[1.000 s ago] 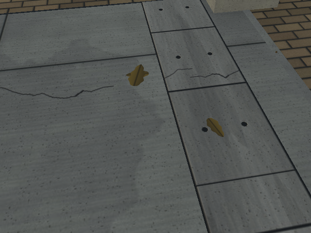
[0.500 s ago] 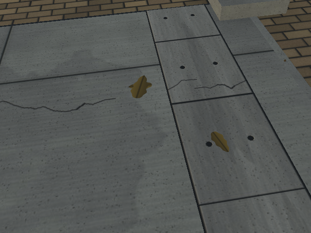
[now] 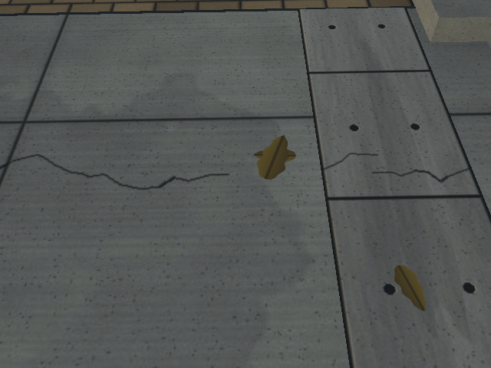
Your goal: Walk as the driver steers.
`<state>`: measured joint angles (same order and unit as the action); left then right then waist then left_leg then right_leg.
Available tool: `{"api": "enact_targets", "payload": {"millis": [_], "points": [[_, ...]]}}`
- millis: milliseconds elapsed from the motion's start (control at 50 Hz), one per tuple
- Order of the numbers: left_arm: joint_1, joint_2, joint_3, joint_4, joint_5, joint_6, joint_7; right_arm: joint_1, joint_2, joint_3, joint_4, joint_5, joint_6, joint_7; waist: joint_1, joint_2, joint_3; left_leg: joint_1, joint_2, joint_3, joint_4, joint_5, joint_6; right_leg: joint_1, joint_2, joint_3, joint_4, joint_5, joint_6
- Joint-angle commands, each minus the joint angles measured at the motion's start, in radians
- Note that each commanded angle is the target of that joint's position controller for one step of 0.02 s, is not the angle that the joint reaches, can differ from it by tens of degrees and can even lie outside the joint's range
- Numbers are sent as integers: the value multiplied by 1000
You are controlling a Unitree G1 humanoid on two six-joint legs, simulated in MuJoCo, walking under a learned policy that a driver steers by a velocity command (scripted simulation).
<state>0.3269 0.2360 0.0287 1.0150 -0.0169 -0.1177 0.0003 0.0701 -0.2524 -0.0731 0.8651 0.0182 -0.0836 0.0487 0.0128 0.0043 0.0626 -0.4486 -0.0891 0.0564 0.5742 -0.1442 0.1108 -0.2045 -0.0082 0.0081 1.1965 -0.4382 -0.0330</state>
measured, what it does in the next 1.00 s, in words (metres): walks ahead, turning left: right foot, then left foot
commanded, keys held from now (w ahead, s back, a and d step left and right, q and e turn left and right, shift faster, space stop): w+q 1.00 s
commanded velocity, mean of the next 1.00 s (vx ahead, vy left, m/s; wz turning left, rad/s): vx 0.50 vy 0.00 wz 0.57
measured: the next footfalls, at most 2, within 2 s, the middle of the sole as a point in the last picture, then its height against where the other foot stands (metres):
right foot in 0.40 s outside the picture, level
left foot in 0.92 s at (175, 316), level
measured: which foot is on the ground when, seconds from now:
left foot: down 0.00-0.42, up 0.44-0.90, down 0.92-1.00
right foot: up 0.00-0.38, down 0.40-0.92, up 0.94-1.00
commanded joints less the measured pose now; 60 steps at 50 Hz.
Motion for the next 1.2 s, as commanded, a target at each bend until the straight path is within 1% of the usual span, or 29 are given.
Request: {"api": "enact_targets", "payload": {"millis": [20, 40, 80, 140, 220, 280, 340, 380, 400, 420, 440, 460, 480, 500, 540, 640, 720, 820, 860, 900, 920, 940, 960, 980, 1000, 1020, 1040, 1100, 1200], "points": [[-74, 157, 39, -121, -6, -60, 9, 88, -108, -22, -39, -13, -22, -2, -33, -51, -121, 418, 304, -525, -350, 19, 204, -473, -87, 97, 99, 125, -22], [-47, 153, 44, -128, 3, -43, 13, 60, -98, -16, -51, -22, -25, -4, 7, -34, -116, 326, 274, -472, -367, 73, 198, -401, -112, 108, 57, 135, -13], [-40, 126, 48, -148, 16, -14, 20, 67, -105, -15, -54, -10, -21, -14, 34, -4, -85, 213, 247, -404, -393, 99, 197, -363, -130, 90, -53, 130, 19], [-171, 115, 47, -210, 37, 4, 32, 140, -154, -27, -52, -8, -19, -42, 1, 22, -37, 122, 207, -340, -417, 105, 187, -390, -112, 52, -265, 290, 72], [-334, 82, 34, -265, 28, -5, 23, 226, -166, -32, -47, 2, -4, -58, -67, 55, -34, 118, 152, -298, -375, 62, 118, -318, -39, 35, -589, 539, 79], [-399, 100, 33, -301, 12, -12, 9, 277, -158, -31, -37, 9, 6, -60, -93, 74, -50, 202, 180, -360, -315, 27, 104, -301, -15, 53, -673, 547, 75], [-408, 142, 44, -323, 7, -30, -9, 290, -159, -33, -46, 6, 19, -69, -76, 91, -67, 316, 221, -457, -209, 39, 94, -276, 0, 73, -741, 426, 54], [-286, 174, 59, -297, 7, -43, -9, 267, -148, -29, -66, 0, 26, -71, -4, 120, -112, 316, 195, -472, -105, 120, 65, -106, 4, 52, -796, 376, 11], [-144, 218, 76, -276, 23, -49, -3, 247, -103, -12, -87, -7, 21, -66, 64, 90, -227, 236, 142, -419, 90, 128, 32, 130, -88, 121, -762, 373, -46], [16, 307, 99, -261, 43, -42, 8, 324, -43, 6, -113, 2, 11, -62, 79, -102, -396, -51, 16, -276, 423, -90, -44, 517, -319, 427, -759, 299, -172], [63, 292, 101, -229, 22, -24, 0, 393, -61, 14, -131, 21, 4, -60, 54, -349, -463, -291, 11, -221, 642, -458, -66, 641, -455, 776, -853, 80, -258], [6, 190, 75, -260, 14, -16, 1, 343, -166, -10, -118, 31, 8, -61, 71, -200, -322, -374, 80, -246, 738, -396, -70, 530, -418, 694, -883, -52, -214], [-46, 151, 63, -273, 16, -5, 4, 256, -184, -17, -135, 22, 16, -63, 75, -110, -204, -379, 116, -205, 751, -307, -77, 390, -370, 530, -897, 9, -168], [-97, 136, 55, -272, 22, 1, 2, 216, -166, -18, -149, 10, 20, -62, 51, -65, -121, -347, 146, -189, 708, -241, -82, 253, -321, 416, -932, 121, -150], [-140, 116, 48, -263, 32, 0, -1, 218, -125, -21, -161, 9, 32, -54, 5, -104, -60, -272, 197, -178, 639, -177, -83, 106, -260, 264, -990, 242, -132], [-118, 161, 70, -231, 23, -12, -3, 167, -79, -11, -216, 5, 48, -47, -3, -72, -52, -308, 221, -159, 492, -36, -108, 98, -259, 70, -1051, 471, -166], [-99, 188, 77, -220, 18, 1, 5, 55, -62, 0, -254, 6, 36, -23, 35, -64, -31, -260, 205, -100, 246, 163, -99, 124, -228, -74, -1050, 520, -132], [-28, 233, 90, -195, -3, 28, 8, -75, -65, 3, -323, 10, 37, 7, 68, -65, 13, -249, 174, -30, 88, 105, -59, 250, -277, -138, -1006, 582, -103], [-32, 261, 98, -196, -10, 42, 12, -56, -93, -11, -336, 6, 41, 13, 34, -91, -17, -165, 122, 19, 62, 0, -21, 291, -284, -176, -904, 856, -84], [-44, 281, 102, -203, -14, 59, 21, 133, -160, -50, -297, 6, 47, 8, -85, -102, -132, 109, 35, 69, 5, -26, 34, 261, -257, -224, -622, 1117, -54], [-37, 254, 90, -211, -6, 58, 26, 310, -224, -85, -249, 8, 54, -9, -170, -61, -222, 406, 33, 12, -26, 23, 76, 85, -221, -238, -370, 994, -14], [42, 120, 46, -263, 43, 41, 15, 356, -344, -107, -238, 12, 56, -28, -98, 210, -309, 784, 306, -448, -26, 23, 212, -357, -93, -218, 4, 134, 43], [5, 128, 32, -298, 22, -4, 0, 376, -333, -91, -277, 7, 40, -22, -108, 213, -492, 913, 442, -909, -217, -170, 345, -560, 31, 25, 204, -192, 51], [-128, 208, 54, -326, -23, -26, -10, 366, -257, -68, -261, -4, 28, -15, -152, 102, -380, 853, 410, -786, -264, -145, 274, -664, -22, 84, 223, -95, 33], [-155, 198, 48, -339, -25, -36, -10, 316, -225, -58, -256, -1, 21, -15, -117, 74, -259, 705, 372, -649, -267, -77, 239, -665, -59, 70, 148, -3, 19], [-145, 193, 48, -323, 1, -35, -1, 236, -194, -47, -269, 1, 19, -17, -64, 6, -189, 542, 329, -543, -270, 13, 206, -595, -98, 70, 64, 60, 25], [-124, 204, 57, -317, 18, -24, 3, 178, -168, -37, -285, -7, 20, -20, -20, 19, -150, 412, 296, -471, -289, 109, 193, -512, -122, 73, -1, 97, 34], [-57, 166, 51, -285, 21, 16, -5, 146, -141, -23, -271, -18, 7, -28, 22, 44, -137, 267, 272, -338, -346, 272, 189, -413, -143, 38, -87, 173, 66], [-186, 122, 31, -311, 13, 27, -10, 205, -159, -20, -208, -21, -4, -46, -34, 54, -67, 262, 232, -171, -394, 264, 129, -455, -138, 21, -360, 485, 74]]}}
Keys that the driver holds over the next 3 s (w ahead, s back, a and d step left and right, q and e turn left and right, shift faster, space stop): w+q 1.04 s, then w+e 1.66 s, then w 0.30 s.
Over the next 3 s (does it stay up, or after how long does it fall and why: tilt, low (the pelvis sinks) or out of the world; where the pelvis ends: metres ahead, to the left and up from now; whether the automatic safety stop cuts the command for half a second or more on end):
stays up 1.60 0.39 0.00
